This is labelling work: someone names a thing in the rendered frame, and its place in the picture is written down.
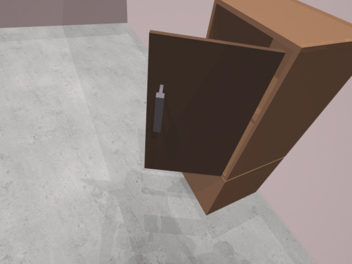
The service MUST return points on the cupboard door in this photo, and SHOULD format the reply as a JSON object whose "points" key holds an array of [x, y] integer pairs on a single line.
{"points": [[212, 89]]}

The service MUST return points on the handle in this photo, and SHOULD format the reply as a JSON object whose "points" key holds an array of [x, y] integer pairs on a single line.
{"points": [[158, 110]]}

